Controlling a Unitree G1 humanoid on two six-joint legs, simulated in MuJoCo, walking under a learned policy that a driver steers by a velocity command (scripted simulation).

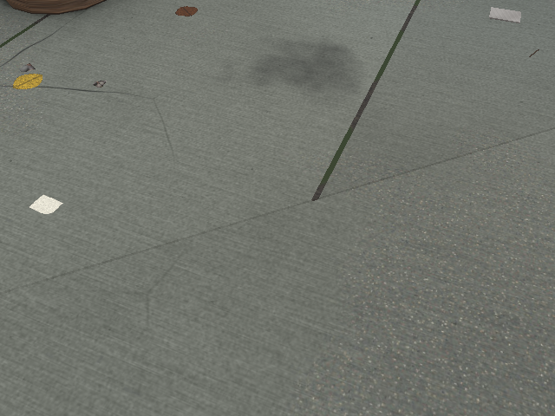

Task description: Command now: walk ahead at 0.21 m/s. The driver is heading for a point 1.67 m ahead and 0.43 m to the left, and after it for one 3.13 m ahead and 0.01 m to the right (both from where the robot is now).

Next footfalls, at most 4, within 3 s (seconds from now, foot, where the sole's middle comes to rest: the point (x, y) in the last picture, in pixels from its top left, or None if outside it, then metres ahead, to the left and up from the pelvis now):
0.62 right None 0.43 -0.02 -0.78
1.16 left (239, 340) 0.75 0.13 -0.78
1.72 right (303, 250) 1.05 -0.05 -0.78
2.28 left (231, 198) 1.28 0.18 -0.78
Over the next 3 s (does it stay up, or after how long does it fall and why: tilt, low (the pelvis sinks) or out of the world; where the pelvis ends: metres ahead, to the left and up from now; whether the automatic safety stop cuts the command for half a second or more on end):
stays up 1.44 0.19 -0.01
